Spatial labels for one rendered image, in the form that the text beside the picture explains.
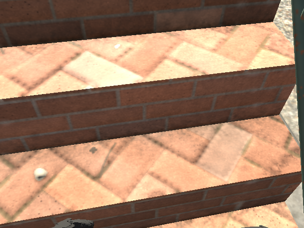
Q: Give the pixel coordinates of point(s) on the robot left hand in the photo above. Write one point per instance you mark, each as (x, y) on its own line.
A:
(74, 223)

